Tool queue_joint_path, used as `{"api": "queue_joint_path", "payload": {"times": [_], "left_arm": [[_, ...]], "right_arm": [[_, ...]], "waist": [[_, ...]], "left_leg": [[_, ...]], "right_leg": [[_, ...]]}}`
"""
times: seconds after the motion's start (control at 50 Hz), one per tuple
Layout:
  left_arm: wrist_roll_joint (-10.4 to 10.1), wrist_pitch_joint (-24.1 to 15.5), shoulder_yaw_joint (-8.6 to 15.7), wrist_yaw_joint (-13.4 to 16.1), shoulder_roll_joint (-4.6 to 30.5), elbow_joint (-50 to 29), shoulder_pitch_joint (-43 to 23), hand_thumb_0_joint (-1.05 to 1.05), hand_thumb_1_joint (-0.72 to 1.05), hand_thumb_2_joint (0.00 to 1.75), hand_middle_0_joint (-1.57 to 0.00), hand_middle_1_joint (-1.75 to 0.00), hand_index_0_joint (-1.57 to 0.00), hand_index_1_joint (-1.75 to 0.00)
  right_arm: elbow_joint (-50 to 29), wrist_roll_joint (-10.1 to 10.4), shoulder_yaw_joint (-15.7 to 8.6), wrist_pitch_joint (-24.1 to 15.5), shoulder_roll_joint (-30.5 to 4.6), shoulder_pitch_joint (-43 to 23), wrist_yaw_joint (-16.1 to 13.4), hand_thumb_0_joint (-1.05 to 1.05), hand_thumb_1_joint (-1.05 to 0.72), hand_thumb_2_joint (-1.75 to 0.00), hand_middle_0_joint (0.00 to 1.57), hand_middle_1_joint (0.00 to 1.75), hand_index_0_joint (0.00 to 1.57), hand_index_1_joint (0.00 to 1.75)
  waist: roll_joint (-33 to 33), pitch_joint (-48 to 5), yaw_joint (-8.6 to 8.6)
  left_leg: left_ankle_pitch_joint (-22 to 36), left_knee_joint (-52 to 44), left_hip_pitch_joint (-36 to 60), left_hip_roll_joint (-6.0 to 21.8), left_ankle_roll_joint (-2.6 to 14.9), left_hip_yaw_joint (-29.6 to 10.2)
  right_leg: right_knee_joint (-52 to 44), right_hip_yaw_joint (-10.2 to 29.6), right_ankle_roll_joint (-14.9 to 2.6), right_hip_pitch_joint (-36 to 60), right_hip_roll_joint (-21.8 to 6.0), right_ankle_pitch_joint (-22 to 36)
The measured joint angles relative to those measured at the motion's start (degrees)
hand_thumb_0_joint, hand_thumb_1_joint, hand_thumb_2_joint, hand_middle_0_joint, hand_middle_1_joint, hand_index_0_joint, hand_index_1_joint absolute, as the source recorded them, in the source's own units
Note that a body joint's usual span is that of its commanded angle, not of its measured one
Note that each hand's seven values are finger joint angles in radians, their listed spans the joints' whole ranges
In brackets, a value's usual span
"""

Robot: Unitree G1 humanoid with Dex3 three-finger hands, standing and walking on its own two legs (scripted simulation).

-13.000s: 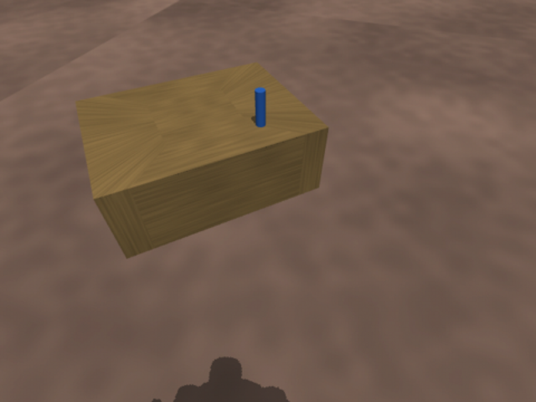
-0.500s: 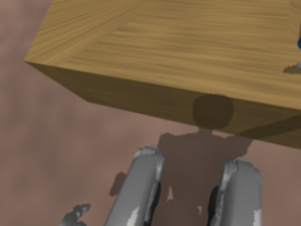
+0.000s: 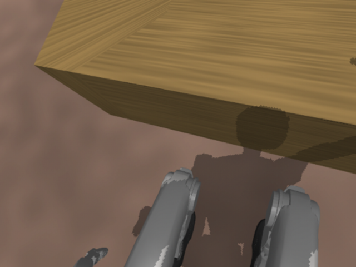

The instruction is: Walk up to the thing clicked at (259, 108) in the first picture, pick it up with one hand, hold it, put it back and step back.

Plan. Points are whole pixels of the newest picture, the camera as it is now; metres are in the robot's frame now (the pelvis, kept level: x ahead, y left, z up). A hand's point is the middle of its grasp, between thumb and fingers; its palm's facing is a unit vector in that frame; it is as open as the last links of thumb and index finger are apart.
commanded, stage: close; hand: right
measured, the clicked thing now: out of the picture +0.58 -0.29 +0.06
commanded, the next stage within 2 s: settle in 0.22 s
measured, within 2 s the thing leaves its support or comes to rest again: leaves its support in 0.60 s
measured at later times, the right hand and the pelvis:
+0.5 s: hand out of the picture +0.58 -0.30 +0.04, palm faces +0.30 +0.95 -0.05, open 8.2 cm; pelvis +0.00 +0.00 +0.01, yaw +0 degrees
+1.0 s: hand out of the picture +0.58 -0.31 +0.11, palm faces +0.31 +0.95 -0.05, open 8.4 cm; pelvis +0.02 -0.01 +0.08, yaw -1 degrees
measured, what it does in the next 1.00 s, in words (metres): rises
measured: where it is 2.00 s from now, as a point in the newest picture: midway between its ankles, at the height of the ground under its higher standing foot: (216, 256)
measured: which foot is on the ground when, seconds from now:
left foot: down 0.00-1.00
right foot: down 0.00-1.00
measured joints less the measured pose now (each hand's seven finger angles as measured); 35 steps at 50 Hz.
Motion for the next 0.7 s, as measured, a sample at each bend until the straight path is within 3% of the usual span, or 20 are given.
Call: {"api": "queue_joint_path", "payload": {"times": [0.28, 0.48, 0.7], "left_arm": [[-0.3, 0.6, -0.7, -0.1, -0.2, -0.4, 0.7, 0.0, 0.91, 0.9, -0.19, -0.29, -0.2, -0.3], [-0.6, 1.0, -0.8, -0.1, 0.0, -0.7, 0.7, 0.0, 0.9, 0.9, -0.2, -0.29, -0.2, -0.3], [-1.4, 0.8, 0.2, 0.4, -1.2, -0.2, 0.9, 0.0, 0.91, 0.89, -0.2, -0.29, -0.2, -0.3]], "right_arm": [[0.3, -0.5, 0.3, 0.8, -1.4, -1.4, -0.7, -0.01, 0.01, -0.55, 1.01, 0.78, 0.99, 0.78], [-0.7, -0.8, 0.6, 1.5, -1.6, -2.0, -0.8, 0.0, 0.17, -0.8, 0.96, 1.02, 0.95, 1.02], [-5.9, -0.3, 0.6, 4.7, 0.9, 0.7, -2.2, 0.01, 0.34, -1.08, 0.92, 1.3, 0.92, 1.3]], "waist": [[-0.4, 0.1, 0.58], [-0.4, 0.6, 0.81], [-0.2, -0.5, -0.04]], "left_leg": [[0.1, -0.8, 0.3, 0.2, -0.26, 0.0], [-0.1, -1.2, 0.4, 0.3, -0.28, 0.0], [-0.1, -5.5, 4.7, 0.2, 0.2, -0.3]], "right_leg": [[-0.6, -0.1, -0.34, -0.1, 0.2, 0.2], [-0.9, -0.1, -0.35, 0.0, 0.2, 0.0], [-5.3, -0.7, -0.09, 4.8, -0.3, -0.4]]}}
